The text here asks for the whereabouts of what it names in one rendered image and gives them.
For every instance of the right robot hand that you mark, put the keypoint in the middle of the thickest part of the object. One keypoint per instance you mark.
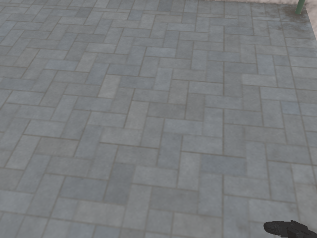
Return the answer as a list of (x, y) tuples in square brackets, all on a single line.
[(289, 229)]

